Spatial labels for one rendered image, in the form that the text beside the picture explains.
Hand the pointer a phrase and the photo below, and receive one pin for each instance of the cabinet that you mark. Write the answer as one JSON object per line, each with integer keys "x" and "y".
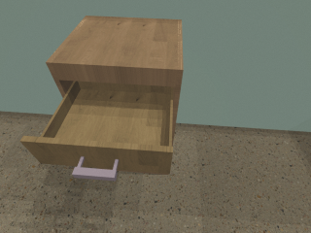
{"x": 127, "y": 50}

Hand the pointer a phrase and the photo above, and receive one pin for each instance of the handle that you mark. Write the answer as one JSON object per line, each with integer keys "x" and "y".
{"x": 80, "y": 172}

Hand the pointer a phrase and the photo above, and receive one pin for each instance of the drawer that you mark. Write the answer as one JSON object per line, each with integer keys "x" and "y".
{"x": 107, "y": 121}

